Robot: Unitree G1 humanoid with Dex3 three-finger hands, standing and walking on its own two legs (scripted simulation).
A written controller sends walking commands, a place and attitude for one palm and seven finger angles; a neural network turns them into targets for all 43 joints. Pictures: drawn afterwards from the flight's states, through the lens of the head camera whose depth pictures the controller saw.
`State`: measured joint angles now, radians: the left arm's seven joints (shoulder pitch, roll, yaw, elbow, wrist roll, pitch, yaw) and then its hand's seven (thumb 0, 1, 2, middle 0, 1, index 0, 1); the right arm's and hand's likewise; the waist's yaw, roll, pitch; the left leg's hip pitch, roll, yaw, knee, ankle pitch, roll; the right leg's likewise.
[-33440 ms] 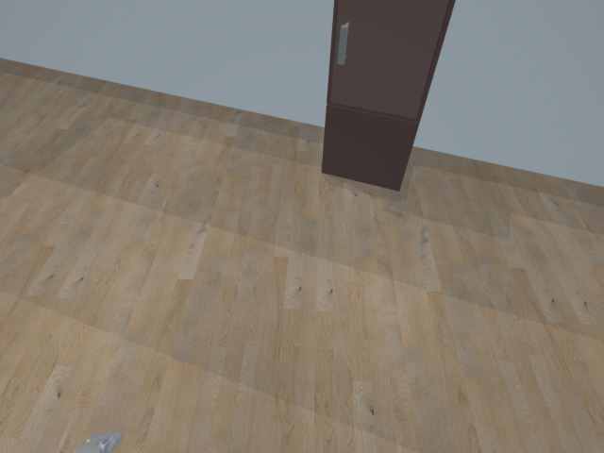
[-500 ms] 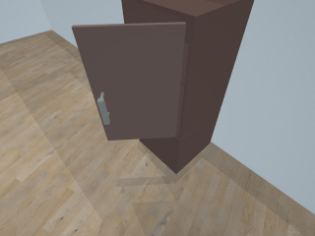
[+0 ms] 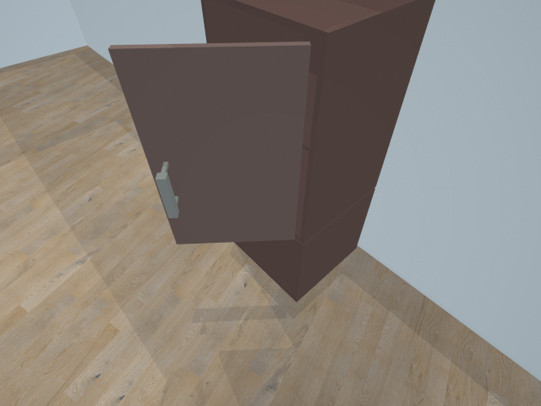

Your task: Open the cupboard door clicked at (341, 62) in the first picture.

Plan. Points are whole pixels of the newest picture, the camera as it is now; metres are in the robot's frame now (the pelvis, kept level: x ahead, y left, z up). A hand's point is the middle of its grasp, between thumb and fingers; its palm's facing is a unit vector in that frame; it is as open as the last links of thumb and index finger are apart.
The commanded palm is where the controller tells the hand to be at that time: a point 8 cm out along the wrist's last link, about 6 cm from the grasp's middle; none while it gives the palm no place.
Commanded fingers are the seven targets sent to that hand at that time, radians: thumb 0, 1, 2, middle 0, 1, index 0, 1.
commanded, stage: come to a stop and stand still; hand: left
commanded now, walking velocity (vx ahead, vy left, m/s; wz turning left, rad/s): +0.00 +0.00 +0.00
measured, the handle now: (169, 190) +0.61 +0.28 -0.09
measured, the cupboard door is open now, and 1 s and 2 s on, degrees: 50 50 50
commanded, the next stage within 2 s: look again from close up in 0.68 s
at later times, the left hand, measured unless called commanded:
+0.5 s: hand out of the picture +0.05 +0.19 -0.17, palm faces +0.01 -0.97 -0.24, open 7.4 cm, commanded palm none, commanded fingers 0.00 0.90 0.90 -0.20 -0.30 -0.20 -0.30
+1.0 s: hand out of the picture +0.05 +0.20 -0.16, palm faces +0.01 -0.97 -0.25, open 7.4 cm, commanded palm none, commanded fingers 0.00 0.90 0.90 -0.20 -0.30 -0.20 -0.30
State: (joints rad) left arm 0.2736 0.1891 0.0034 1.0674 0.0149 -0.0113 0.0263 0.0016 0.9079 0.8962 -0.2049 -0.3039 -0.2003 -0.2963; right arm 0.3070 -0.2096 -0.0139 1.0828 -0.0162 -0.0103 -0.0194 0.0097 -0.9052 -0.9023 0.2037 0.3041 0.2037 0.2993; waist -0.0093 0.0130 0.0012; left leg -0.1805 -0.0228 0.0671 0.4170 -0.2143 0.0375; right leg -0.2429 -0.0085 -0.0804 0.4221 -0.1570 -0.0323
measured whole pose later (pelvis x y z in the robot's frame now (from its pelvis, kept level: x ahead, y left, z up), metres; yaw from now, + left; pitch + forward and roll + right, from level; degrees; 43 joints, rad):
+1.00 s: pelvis +0.03 +0.00 +0.01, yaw +0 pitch -2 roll +0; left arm 0.25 0.21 -0.01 1.11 0.01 -0.01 0.03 0.00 0.91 0.90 -0.20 -0.30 -0.20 -0.30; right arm 0.25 -0.22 0.00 1.13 -0.01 -0.02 -0.03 0.01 -0.90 -0.90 0.20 0.30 0.20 0.30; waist 0.00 0.01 0.02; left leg -0.07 -0.02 0.07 0.33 -0.22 0.03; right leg -0.14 0.00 -0.08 0.35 -0.17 -0.03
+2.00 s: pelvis +0.11 +0.08 +0.00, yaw +3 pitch +0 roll +0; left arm 0.32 0.17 0.04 1.08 0.02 0.01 0.02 0.00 0.91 0.90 -0.20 -0.30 -0.20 -0.30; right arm 0.38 -0.10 0.00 1.09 -0.02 -0.04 -0.04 0.01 -0.91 -0.90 0.20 0.30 0.20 0.30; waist -0.01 -0.04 0.02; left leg -0.18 -0.02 0.12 0.42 -0.24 0.06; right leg -0.42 -0.07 -0.06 0.93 -0.35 0.02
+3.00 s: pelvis +0.11 +0.08 +0.00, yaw +2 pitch -1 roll +0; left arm 0.28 0.15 0.00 1.12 0.02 0.02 0.03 0.00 0.91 0.90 -0.20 -0.30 -0.20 -0.30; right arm 0.20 -0.17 -0.03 1.08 -0.01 0.00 -0.04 0.01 -0.94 -0.90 0.21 0.30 0.21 0.30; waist 0.01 0.00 0.05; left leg -0.16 -0.02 0.07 0.44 -0.26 0.03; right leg -0.18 -0.05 -0.02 0.46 -0.25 0.03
